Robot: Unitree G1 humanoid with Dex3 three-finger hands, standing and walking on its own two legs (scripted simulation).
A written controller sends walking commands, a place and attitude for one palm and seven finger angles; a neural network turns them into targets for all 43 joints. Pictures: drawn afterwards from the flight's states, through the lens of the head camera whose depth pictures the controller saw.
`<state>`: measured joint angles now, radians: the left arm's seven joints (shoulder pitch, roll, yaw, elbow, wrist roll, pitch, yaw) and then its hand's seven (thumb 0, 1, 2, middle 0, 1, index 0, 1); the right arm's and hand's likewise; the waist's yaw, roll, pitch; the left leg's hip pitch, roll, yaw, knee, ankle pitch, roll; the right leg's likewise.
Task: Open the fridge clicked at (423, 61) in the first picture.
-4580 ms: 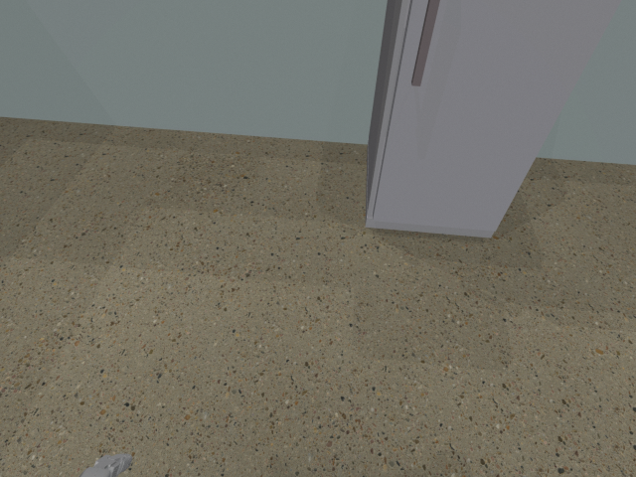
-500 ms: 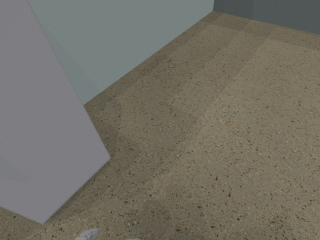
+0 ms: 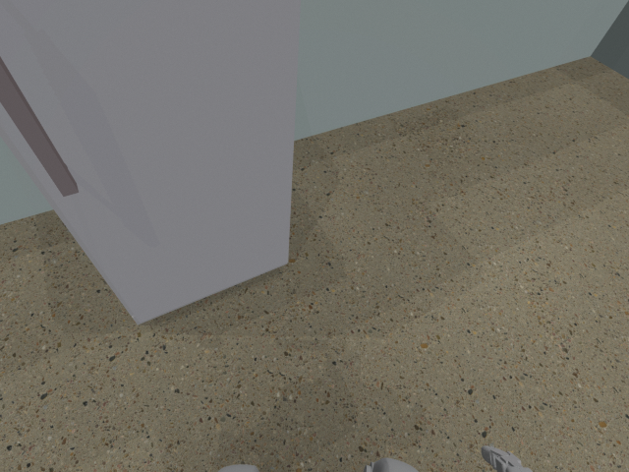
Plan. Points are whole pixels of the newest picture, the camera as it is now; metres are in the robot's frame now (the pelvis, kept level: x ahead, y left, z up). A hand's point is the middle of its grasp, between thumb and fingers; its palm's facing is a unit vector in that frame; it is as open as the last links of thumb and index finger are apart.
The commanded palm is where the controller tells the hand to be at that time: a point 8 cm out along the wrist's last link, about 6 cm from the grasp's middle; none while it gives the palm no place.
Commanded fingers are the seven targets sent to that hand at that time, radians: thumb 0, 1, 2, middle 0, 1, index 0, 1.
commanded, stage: turn to face it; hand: left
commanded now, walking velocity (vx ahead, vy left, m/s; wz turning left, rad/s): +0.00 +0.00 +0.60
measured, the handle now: out of the picture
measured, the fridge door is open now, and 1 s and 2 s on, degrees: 0 0 0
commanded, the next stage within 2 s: take the last steps up to it in 0.84 s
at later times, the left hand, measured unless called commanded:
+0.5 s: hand out of the picture +0.04 +0.17 -0.12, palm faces +0.28 -0.91 -0.29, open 7.3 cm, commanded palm none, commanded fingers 0.00 0.90 0.90 -0.20 -0.30 -0.20 -0.30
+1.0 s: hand out of the picture -0.13 +0.21 -0.17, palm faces +0.51 -0.83 -0.22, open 7.3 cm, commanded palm none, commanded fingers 0.00 0.90 0.90 -0.20 -0.30 -0.20 -0.30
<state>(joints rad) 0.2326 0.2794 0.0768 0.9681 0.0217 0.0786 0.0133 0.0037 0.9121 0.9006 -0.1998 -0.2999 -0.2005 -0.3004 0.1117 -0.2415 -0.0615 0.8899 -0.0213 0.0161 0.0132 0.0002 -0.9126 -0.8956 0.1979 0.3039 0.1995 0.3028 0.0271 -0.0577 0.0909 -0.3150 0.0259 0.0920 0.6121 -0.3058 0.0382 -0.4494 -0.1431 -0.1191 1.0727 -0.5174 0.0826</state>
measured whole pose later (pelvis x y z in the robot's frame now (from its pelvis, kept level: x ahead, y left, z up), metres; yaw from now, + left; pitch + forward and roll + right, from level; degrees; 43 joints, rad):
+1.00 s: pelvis -0.06 +0.01 +0.02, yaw +29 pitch +0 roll -2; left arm 0.23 0.27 0.06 1.00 0.02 0.06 0.01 0.00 0.91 0.90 -0.20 -0.30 -0.20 -0.30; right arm 0.16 -0.18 -0.03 0.95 -0.02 0.01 -0.01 0.00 -0.91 -0.90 0.20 0.30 0.20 0.30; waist 0.02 -0.05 0.07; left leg -0.20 -0.01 0.05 0.44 -0.24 0.06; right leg -0.44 -0.10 -0.04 1.05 -0.40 0.08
